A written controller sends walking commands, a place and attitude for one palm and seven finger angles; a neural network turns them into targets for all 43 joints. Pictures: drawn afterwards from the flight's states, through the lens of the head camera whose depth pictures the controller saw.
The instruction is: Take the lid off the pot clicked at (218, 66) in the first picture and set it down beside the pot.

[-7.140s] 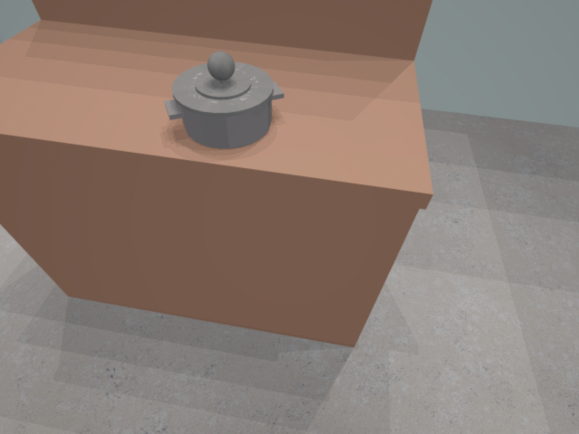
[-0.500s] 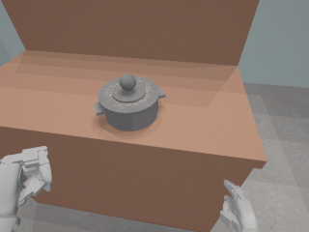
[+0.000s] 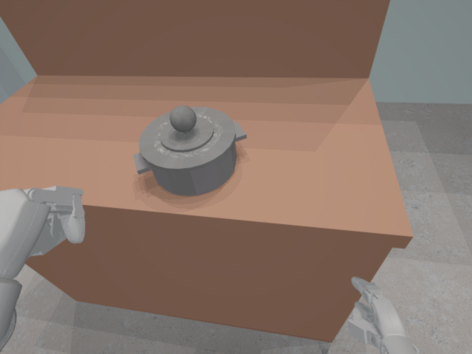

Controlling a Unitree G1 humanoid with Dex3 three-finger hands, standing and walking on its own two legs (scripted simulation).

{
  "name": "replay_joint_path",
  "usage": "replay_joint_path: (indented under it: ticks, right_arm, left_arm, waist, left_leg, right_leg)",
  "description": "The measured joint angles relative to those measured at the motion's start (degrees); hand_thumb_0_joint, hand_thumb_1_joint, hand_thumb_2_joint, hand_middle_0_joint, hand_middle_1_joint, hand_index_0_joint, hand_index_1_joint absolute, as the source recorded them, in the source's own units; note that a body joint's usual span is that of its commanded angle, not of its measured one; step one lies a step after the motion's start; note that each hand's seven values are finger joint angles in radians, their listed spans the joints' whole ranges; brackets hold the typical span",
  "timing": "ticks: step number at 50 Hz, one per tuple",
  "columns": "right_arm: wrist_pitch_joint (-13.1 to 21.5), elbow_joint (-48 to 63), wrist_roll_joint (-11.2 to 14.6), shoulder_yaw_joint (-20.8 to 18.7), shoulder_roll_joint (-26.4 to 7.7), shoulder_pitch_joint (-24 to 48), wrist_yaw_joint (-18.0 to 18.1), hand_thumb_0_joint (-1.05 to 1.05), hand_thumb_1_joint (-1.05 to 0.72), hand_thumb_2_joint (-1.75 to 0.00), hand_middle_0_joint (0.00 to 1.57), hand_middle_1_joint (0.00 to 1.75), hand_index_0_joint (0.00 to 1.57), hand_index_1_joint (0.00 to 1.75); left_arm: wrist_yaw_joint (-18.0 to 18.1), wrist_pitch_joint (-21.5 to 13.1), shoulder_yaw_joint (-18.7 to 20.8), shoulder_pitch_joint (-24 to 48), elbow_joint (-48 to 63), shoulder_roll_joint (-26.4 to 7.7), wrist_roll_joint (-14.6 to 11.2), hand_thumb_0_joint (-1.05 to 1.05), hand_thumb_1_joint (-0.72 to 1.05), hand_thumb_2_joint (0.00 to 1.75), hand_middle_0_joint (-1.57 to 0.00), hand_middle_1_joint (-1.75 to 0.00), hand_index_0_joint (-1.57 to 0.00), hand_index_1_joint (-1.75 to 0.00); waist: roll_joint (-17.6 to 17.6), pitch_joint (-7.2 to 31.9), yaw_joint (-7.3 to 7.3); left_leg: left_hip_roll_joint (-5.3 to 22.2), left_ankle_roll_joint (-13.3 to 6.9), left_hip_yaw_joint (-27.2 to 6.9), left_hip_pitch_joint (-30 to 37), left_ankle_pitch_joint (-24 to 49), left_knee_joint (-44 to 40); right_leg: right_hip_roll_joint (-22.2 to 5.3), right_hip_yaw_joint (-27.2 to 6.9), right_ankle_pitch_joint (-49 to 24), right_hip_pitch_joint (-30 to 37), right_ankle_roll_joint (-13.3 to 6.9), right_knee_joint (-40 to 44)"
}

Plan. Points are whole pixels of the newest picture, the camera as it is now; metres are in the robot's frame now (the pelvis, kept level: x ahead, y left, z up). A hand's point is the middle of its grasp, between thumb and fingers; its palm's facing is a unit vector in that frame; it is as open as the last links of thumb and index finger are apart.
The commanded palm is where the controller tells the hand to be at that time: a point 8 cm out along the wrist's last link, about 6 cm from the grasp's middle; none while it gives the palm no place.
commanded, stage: reach forward and open the fingers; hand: left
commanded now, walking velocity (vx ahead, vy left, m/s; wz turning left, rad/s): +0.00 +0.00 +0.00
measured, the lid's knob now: (183, 118) +0.48 +0.17 +0.17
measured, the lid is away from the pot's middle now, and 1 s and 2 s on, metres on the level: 0.00 0.00 0.00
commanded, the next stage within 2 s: move the open hand above the knob in 1.10 s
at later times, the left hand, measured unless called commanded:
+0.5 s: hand (32, 207) +0.22 +0.28 +0.21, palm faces -0.06 +0.04 -1.00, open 6.3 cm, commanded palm +0.19 +0.27 +0.27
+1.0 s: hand (26, 163) +0.26 +0.29 +0.25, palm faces +0.06 +0.08 -1.00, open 9.9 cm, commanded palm +0.21 +0.28 +0.31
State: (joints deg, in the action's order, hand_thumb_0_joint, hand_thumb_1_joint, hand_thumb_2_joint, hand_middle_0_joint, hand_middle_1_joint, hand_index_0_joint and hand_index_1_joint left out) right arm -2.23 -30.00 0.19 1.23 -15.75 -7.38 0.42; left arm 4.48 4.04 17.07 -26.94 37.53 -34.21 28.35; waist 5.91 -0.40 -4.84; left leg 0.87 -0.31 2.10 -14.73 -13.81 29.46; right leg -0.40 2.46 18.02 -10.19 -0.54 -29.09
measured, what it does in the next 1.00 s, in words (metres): shifts its weight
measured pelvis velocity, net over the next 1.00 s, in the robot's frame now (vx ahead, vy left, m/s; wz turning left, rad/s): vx -0.06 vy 0.03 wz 0.04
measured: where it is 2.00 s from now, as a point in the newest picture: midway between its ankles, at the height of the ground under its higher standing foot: outside the picture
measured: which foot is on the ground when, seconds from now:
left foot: down 0.00-1.00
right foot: down 0.00-1.00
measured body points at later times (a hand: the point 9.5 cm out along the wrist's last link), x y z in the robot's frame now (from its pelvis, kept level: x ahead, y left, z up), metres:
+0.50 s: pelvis -0.03 +0.01 +0.00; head -0.02 -0.04 +0.45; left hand +0.22 +0.28 +0.27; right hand +0.21 -0.19 -0.08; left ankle +0.02 +0.12 -0.74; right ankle -0.03 -0.11 -0.74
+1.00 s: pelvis -0.06 +0.03 +0.00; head -0.06 -0.01 +0.45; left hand +0.25 +0.28 +0.31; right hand +0.18 -0.17 -0.08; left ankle +0.02 +0.12 -0.74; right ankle -0.03 -0.11 -0.74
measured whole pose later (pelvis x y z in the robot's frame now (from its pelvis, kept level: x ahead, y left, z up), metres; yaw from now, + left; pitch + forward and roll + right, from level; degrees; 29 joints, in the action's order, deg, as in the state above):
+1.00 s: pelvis -0.06 +0.03 +0.00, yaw +2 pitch -2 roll -1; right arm -1.2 -32.8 3.6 3.1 -15.5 -5.0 0.8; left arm -25.9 3.6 2.7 23.6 6.5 -46.1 41.3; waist 6.7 -1.6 -3.9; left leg -2.3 -3.1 1.4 -16.7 -6.4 25.4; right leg -2.9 2.6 12.8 -12.7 1.2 -27.7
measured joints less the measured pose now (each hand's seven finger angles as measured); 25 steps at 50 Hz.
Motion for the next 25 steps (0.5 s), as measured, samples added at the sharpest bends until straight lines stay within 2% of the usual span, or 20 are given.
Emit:
replay_joint_path:
  ticks: [3,6,11,16,21,25]
  right_arm:
    - [-2.3,0.5,0.8,-0.1,-1.0,1.3,-0.2,0.01,-0.91,-0.90,0.21,0.30,0.20,0.30]
    - [-3.3,0.0,2.0,-0.1,-1.7,2.3,-0.3,0.01,-0.91,-0.90,0.20,0.30,0.20,0.30]
    - [-2.4,-0.5,3.1,0.0,-2.4,2.7,0.1,0.01,-0.91,-0.90,0.20,0.30,0.20,0.30]
    - [-0.9,-1.2,3.2,0.4,-2.2,2.5,1.1,0.01,-0.91,-0.90,0.20,0.30,0.20,0.30]
    - [-0.5,-1.7,3.1,1.1,-1.5,2.8,1.3,0.01,-0.91,-0.90,0.20,0.30,0.20,0.30]
    - [-0.2,-1.3,3.3,1.2,-1.4,2.5,0.5,0.01,-0.91,-0.90,0.20,0.30,0.20,0.30]
  left_arm:
    - [-3.2,1.9,-0.6,1.4,-2.0,-5.1,5.2,0.01,0.73,1.01,-1.28,-1.30,-1.28,-1.31]
    - [-7.6,2.9,-1.0,3.6,-5.3,-8.6,7.5,0.01,0.65,1.06,-1.26,-1.21,-1.26,-1.22]
    - [-15.5,3.2,-2.7,9.1,-10.2,-9.6,7.6,0.01,0.50,1.16,-1.22,-1.05,-1.22,-1.05]
    - [-21.9,1.1,-5.8,15.6,-12.0,-9.9,7.8,0.01,0.33,1.26,-1.17,-0.87,-1.17,-0.88]
    - [-26.1,-0.4,-6.9,24.0,-16.5,-12.8,8.8,0.00,0.16,1.37,-1.12,-0.70,-1.12,-0.70]
    - [-28.3,-0.1,-6.1,27.5,-18.9,-12.2,8.1,0.00,0.03,1.45,-1.07,-0.56,-1.07,-0.56]
  waist:
    - [1.2,0.6,-0.23]
    - [2.3,1.3,-0.34]
    - [3.4,1.7,-0.34]
    - [3.3,1.1,-0.42]
    - [2.8,-0.2,0.01]
    - [2.9,-0.6,0.64]
  left_leg:
    - [-0.1,0.0,-0.3,-1.4,0.2,0.5]
    - [-0.3,-0.1,-0.9,-1.9,0.4,0.5]
    - [-0.7,-0.3,-1.9,-1.7,1.4,-0.5]
    - [-1.1,-0.5,-2.6,-1.0,2.7,-1.8]
    - [-1.2,-0.6,-2.8,-0.7,4.1,-2.9]
    - [-1.3,-1.0,-2.3,-1.0,5.2,-3.7]
  right_leg:
    - [-0.1,0.3,0.0,-1.3,0.1,-0.6]
    - [-0.2,0.9,-0.1,-1.5,0.2,-0.4]
    - [-0.5,2.0,-0.9,-0.7,0.4,0.9]
    - [-0.8,2.7,-2.0,0.4,0.5,2.4]
    - [-0.8,2.9,-3.4,0.7,0.6,3.6]
    - [-0.9,2.4,-4.6,0.2,0.9,4.2]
